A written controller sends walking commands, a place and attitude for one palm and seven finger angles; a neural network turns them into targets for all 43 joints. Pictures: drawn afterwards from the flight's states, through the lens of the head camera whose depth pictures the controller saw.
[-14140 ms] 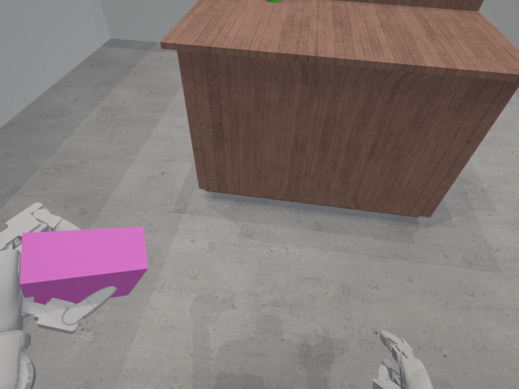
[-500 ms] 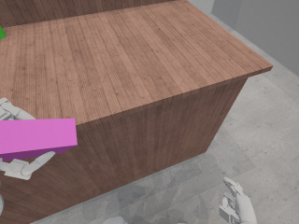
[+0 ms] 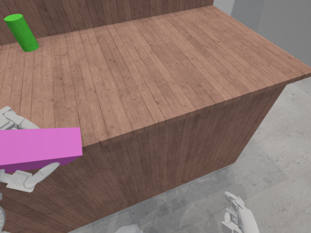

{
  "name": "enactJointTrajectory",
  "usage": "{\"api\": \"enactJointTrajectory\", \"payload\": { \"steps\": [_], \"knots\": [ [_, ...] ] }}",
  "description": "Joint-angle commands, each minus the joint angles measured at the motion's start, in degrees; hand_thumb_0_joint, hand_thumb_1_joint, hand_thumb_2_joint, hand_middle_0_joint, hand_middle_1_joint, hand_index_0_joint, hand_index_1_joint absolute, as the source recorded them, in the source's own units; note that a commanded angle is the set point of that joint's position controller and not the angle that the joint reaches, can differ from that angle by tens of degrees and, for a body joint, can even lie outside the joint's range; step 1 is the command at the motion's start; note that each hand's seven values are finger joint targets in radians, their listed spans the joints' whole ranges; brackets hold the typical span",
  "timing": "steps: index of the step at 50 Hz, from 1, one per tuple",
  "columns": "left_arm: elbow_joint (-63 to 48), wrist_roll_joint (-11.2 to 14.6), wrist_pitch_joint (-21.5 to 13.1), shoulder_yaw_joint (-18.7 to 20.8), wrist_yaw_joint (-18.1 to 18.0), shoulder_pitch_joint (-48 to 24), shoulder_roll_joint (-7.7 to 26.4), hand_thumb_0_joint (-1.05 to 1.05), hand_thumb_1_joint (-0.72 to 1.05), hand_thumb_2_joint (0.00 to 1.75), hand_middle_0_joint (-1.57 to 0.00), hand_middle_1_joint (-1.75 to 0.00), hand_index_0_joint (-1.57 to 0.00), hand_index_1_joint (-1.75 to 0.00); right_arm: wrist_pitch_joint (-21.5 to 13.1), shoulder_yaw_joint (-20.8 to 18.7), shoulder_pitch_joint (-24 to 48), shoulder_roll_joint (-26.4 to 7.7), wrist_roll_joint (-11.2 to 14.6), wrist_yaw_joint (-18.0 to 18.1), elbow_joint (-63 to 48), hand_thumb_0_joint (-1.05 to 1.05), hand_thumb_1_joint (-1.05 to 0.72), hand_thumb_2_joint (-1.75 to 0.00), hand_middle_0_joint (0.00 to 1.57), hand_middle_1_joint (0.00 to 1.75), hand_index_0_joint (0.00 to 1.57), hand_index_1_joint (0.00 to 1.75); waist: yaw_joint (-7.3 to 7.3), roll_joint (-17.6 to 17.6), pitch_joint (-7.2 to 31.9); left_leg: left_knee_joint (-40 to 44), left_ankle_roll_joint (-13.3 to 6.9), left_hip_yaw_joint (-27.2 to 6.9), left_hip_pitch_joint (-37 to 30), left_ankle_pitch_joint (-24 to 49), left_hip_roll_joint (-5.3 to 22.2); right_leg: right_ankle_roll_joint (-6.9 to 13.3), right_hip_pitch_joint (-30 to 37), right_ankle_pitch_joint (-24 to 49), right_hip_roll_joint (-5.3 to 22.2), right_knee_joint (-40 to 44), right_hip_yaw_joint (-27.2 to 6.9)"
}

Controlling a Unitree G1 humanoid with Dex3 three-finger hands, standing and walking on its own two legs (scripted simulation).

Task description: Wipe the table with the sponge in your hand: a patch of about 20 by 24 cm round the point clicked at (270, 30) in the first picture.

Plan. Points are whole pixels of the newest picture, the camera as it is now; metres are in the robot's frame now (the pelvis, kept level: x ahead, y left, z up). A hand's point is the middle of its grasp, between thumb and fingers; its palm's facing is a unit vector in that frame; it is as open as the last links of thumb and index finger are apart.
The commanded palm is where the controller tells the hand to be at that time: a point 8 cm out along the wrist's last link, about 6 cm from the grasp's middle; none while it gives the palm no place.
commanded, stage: shuffle to correct the standing spot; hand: left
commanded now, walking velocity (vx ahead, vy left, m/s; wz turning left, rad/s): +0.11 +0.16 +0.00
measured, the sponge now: (50, 150) +0.23 +0.21 +0.17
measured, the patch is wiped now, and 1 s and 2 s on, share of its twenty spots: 0.00 0.00 0.00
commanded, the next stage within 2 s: come to a stop and stand still in 0.86 s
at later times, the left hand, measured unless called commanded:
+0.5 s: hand out of the picture +0.22 +0.34 +0.20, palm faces +0.43 -0.78 -0.45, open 9.3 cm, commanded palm +0.16 +0.38 +0.20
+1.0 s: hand out of the picture +0.26 +0.39 +0.20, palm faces +0.39 -0.82 -0.43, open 9.3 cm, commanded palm +0.21 +0.43 +0.20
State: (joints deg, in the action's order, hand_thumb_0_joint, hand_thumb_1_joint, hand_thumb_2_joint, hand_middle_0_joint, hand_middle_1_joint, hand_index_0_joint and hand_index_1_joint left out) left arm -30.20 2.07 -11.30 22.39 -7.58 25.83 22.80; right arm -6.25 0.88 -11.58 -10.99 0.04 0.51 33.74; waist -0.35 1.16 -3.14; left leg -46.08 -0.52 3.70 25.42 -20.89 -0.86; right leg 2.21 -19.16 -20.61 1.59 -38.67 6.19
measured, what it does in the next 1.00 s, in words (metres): steps to the left: left foot, then right foot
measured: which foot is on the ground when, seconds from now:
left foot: up 0.00-0.24, down 0.26-0.48, up 0.50-0.70, down 0.72-1.00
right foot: down 0.00-0.26, up 0.28-0.44, down 0.46-0.72, up 0.74-1.00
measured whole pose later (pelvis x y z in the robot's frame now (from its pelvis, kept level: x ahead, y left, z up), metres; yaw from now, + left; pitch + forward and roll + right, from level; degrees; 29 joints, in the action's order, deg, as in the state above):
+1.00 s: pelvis +0.05 +0.15 +0.02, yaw +0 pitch +0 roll -1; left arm -31.4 2.2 -11.7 22.7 -6.9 27.1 23.3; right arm -7.6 2.1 -13.1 -8.7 0.1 2.3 34.2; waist -0.4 -0.5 -1.8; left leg -29.1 -0.1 4.8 17.0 -11.6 3.7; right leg 0.0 -20.8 -19.9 0.0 -38.7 4.9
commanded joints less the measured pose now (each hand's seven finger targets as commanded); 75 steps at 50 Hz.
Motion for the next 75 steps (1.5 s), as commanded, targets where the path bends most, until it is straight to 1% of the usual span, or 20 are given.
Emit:
{"api": "enactJointTrajectory", "payload": {
  "steps": [1, 10, 13, 15, 22, 24, 25, 29, 33, 35, 38, 42, 49, 53, 57, 64, 72, 73, 74, 75],
  "knots": [
    [-5.8, 1.4, -2.5, 7.2, -1.3, -4.7, 9.2, 0.00, 0.10, 1.30, -1.20, -1.60, -1.20, -1.60, -2.0, -3.8, 2.6, -7.9, 0.9, -0.3, -6.7, 0.00, -0.90, -0.90, 0.20, 0.30, 0.20, 0.30, 0.22, -11.0, 6.3, -24.3, 2.7, -7.8, 16.3, 0.0, 3.6, 8.1, 14.3, 15.7, 22.2, 20.3, -27.9],
    [-12.1, -0.5, -3.9, 4.9, -2.7, -7.3, 9.2, 0.00, 0.10, 1.30, -1.20, -1.60, -1.20, -1.60, -3.9, -4.1, 3.4, -6.5, 0.0, 2.0, -6.8, 0.00, -0.90, -0.90, 0.20, 0.30, 0.20, 0.30, -0.42, -6.7, 7.6, 17.1, 0.7, 5.4, -13.9, 6.9, -0.1, 1.6, 3.7, 3.7, 11.7, 13.2, -8.9],
    [-16.4, -0.6, -5.4, 6.4, -2.3, -9.2, 10.2, 0.00, 0.10, 1.30, -1.20, -1.60, -1.20, -1.60, -4.8, -5.9, 2.8, -10.0, 0.9, 2.3, -8.1, 0.00, -0.90, -0.90, 0.20, 0.30, 0.20, 0.30, 0.24, 16.0, 9.4, 25.7, -6.0, -15.5, -22.0, 14.6, 15.0, -3.8, -8.6, -7.2, -0.1, -12.8, -0.2],
    [-10.4, -0.9, -5.3, 7.5, -1.9, -5.0, 10.5, 0.00, 0.10, 1.30, -1.20, -1.60, -1.20, -1.60, -4.6, -5.5, 2.5, -8.4, 0.3, 2.0, -6.7, 0.00, -0.90, -0.90, 0.20, 0.30, 0.20, 0.30, 0.80, 18.3, 7.6, 30.9, -12.0, -23.3, -13.9, 5.0, 17.8, -2.7, -11.2, -13.1, 0.6, -26.0, -3.3],
    [-7.7, -0.7, -3.7, 5.6, -1.6, -2.6, 7.5, 0.00, 0.10, 1.30, -1.20, -1.60, -1.20, -1.60, -4.4, -3.2, 3.7, -7.6, 0.4, 1.7, -6.4, 0.00, -0.90, -0.90, 0.20, 0.30, 0.20, 0.30, -0.66, 5.4, 7.7, 21.8, -4.6, -7.3, 3.4, -11.5, 9.5, -1.1, 14.5, -1.3, 0.5, 11.3, -1.8],
    [-4.7, -0.7, -3.3, 7.4, -1.5, -5.7, 10.7, 0.00, 0.10, 1.30, -1.20, -1.60, -1.20, -1.60, -2.9, -3.0, 3.8, -6.4, -0.4, 1.7, -6.8, 0.00, -0.90, -0.90, 0.20, 0.30, 0.20, 0.30, -0.67, -13.6, 3.5, -5.1, -0.2, 0.1, 13.2, -8.5, 1.1, 8.5, 11.7, -18.1, 18.8, 27.6, -33.8],
    [-3.2, -0.2, -2.7, 5.8, -1.1, -7.9, 8.8, 0.00, 0.10, 1.30, -1.20, -1.60, -1.20, -1.60, -3.2, -3.7, 2.9, -7.7, 0.0, 1.4, -6.1, 0.00, -0.90, -0.90, 0.20, 0.30, 0.20, 0.30, -0.98, -16.8, 1.9, -13.9, 0.8, -2.9, 14.8, -4.2, 2.1, 9.9, 9.6, -15.7, 21.2, 28.6, -37.1],
    [-4.1, -0.7, -3.8, 4.2, -1.2, -9.6, 8.0, 0.00, 0.10, 1.30, -1.20, -1.60, -1.20, -1.60, -2.7, -2.1, 3.6, -6.3, 0.3, 1.8, -4.5, 0.00, -0.90, -0.90, 0.20, 0.30, 0.20, 0.30, -0.47, -9.0, 4.5, -5.6, 0.6, -2.4, 7.8, -0.1, 5.5, 8.1, 10.3, 12.5, 16.1, 19.0, -17.5],
    [-10.1, -0.5, -3.7, 2.8, -1.7, -12.4, 7.9, 0.00, 0.10, 1.30, -1.20, -1.60, -1.20, -1.60, -3.9, -2.6, 5.3, -6.3, -0.2, 3.1, -5.8, 0.00, -0.90, -0.90, 0.20, 0.30, 0.20, 0.30, -0.61, -4.8, 6.9, 16.1, -0.3, 4.3, -17.3, 5.9, 1.1, 3.9, -0.8, -3.1, 9.0, 12.6, -8.7],
    [-14.7, -0.3, -4.7, 2.6, -1.8, -14.5, 7.4, 0.00, 0.10, 1.30, -1.20, -1.60, -1.20, -1.60, -4.4, -3.7, 3.4, -8.7, 0.2, 3.4, -6.5, 0.00, -0.90, -0.90, 0.20, 0.30, 0.20, 0.30, 0.54, 15.4, 8.9, 25.7, -4.9, -16.1, -27.2, 2.4, 13.2, -0.9, -11.7, -7.4, 0.2, -7.9, -2.6],
    [-11.4, -0.1, -4.1, 7.0, -1.4, -10.7, 11.8, 0.00, 0.10, 1.30, -1.20, -1.60, -1.20, -1.60, -4.2, -3.6, 4.4, -7.3, 0.3, 2.7, -6.4, 0.00, -0.90, -0.90, 0.20, 0.30, 0.20, 0.30, 0.95, 11.2, 8.8, 33.5, -12.2, -34.0, -21.1, -3.9, 22.2, -1.4, -17.1, -9.8, -0.7, -29.3, -8.4],
    [-17.6, -0.2, -4.5, 5.6, -0.8, -3.0, 8.0, 0.00, 0.10, 1.30, -1.20, -1.60, -1.20, -1.60, -4.4, -3.7, 3.8, -7.1, 0.4, 1.6, -6.4, 0.00, -0.90, -0.90, 0.20, 0.30, 0.20, 0.30, -0.13, 10.8, 10.0, 29.8, -9.6, -15.9, -16.7, 6.8, 16.9, -1.6, -13.3, -0.6, 1.3, -21.6, -5.4],
    [-7.4, 0.5, -2.3, 6.3, -1.0, -3.8, 8.1, 0.00, 0.10, 1.30, -1.20, -1.60, -1.20, -1.60, -3.8, -2.3, 3.9, -7.4, 0.7, 3.0, -7.3, 0.00, -0.90, -0.90, 0.20, 0.30, 0.20, 0.30, 0.04, 9.6, 8.8, 27.0, -4.7, -8.3, -9.5, 0.2, 15.1, -2.2, 5.4, 3.2, -3.2, 9.1, 0.6],
    [-6.9, -0.1, -1.0, 4.8, -1.5, -9.1, 8.8, 0.00, 0.10, 1.30, -1.20, -1.60, -1.20, -1.60, -3.5, -1.7, 4.6, -6.2, 0.3, 2.8, -6.6, 0.00, -0.90, -0.90, 0.20, 0.30, 0.20, 0.30, 0.63, -2.3, 8.3, 14.0, -0.1, -0.1, -4.5, -4.7, 4.3, 1.7, 9.7, 6.4, 6.3, 21.9, -16.7],
    [-9.5, 0.9, -0.7, 2.6, -1.9, -7.3, 7.5, 0.00, 0.10, 1.30, -1.20, -1.60, -1.20, -1.60, -3.9, -2.0, 5.1, -6.0, 1.1, 2.2, -6.6, 0.00, -0.90, -0.90, 0.20, 0.30, 0.20, 0.30, -0.34, -7.6, 8.2, 8.5, 1.0, -2.9, -5.2, 2.0, 2.1, 6.2, 12.6, 26.5, 14.0, 20.1, -19.6],
    [-11.7, 1.3, -2.2, 6.0, -2.8, 0.5, 8.8, 0.00, 0.10, 1.30, -1.20, -1.60, -1.20, -1.60, -2.3, -2.4, 6.5, -7.0, 0.8, 3.9, -8.3, 0.00, -0.90, -0.90, 0.20, 0.30, 0.20, 0.30, -1.18, 3.8, 10.6, 22.4, -0.9, -8.9, -13.9, 27.6, 8.5, -0.6, 13.6, 25.3, 4.9, 13.1, -9.5],
    [-8.8, 1.0, -1.2, 2.9, -2.5, -1.7, 6.3, 0.00, 0.10, 1.30, -1.20, -1.60, -1.20, -1.60, -2.3, -2.9, 4.9, -7.9, 0.7, 4.3, -8.5, 0.00, -0.90, -0.90, 0.20, 0.30, 0.20, 0.30, -0.76, 0.8, 10.7, 23.7, -0.4, -7.3, -10.9, 15.0, 6.9, -0.8, 14.8, 21.2, 4.1, 16.9, -10.9],
    [-33.7, 0.0, -12.1, 18.1, -2.8, -58.2, 53.0, 0.00, 0.10, 1.30, -1.20, -1.60, -1.20, -1.60, -1.6, 7.3, -4.6, -9.1, 4.7, 7.6, -16.4, 0.00, -0.90, -0.90, 0.20, 0.30, 0.20, 0.30, 3.86, 12.6, 2.4, 21.2, -2.1, -6.4, -6.2, 20.3, 4.1, -5.2, 5.5, 5.5, 1.0, 16.3, -7.4],
    [-1.0, -1.8, -7.2, 18.4, -1.7, -32.3, 23.8, 0.00, 0.10, 1.30, -1.20, -1.60, -1.20, -1.60, -4.8, -0.8, -1.1, -4.4, 3.2, 5.6, -11.2, 0.00, -0.90, -0.90, 0.20, 0.30, 0.20, 0.30, -0.66, 1.4, 7.0, 18.0, -1.6, -7.4, -9.9, 14.9, 8.1, -2.3, 0.2, -0.1, 4.2, 16.3, -7.0],
    [5.7, -0.4, -5.5, 11.1, -0.5, -24.5, 16.6, 0.00, 0.10, 1.30, -1.20, -1.60, -1.20, -1.60, -5.0, -0.8, 2.7, -7.6, 0.4, 3.5, -9.0, 0.00, -0.90, -0.90, 0.20, 0.30, 0.20, 0.30, -0.12, -1.6, 8.9, 17.5, -0.7, -5.0, -13.6, 14.3, 4.6, 0.0, 2.0, 8.2, 2.6, 16.8, -10.3]
  ]
}}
